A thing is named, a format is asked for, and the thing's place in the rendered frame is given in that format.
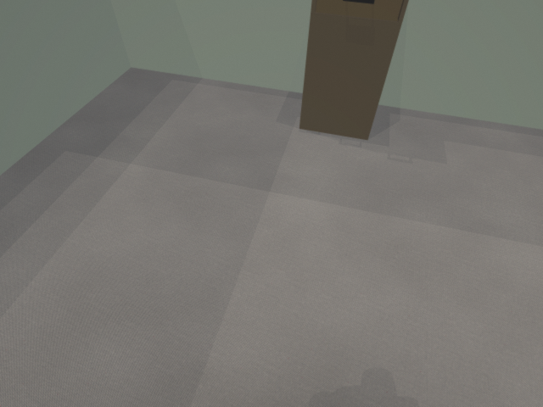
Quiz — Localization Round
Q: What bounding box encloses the drawer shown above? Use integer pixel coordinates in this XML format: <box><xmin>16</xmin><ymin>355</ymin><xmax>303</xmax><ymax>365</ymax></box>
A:
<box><xmin>316</xmin><ymin>0</ymin><xmax>403</xmax><ymax>21</ymax></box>

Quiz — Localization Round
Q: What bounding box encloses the cabinet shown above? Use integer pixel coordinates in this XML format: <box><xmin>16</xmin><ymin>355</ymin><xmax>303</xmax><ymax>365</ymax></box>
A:
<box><xmin>299</xmin><ymin>0</ymin><xmax>409</xmax><ymax>140</ymax></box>

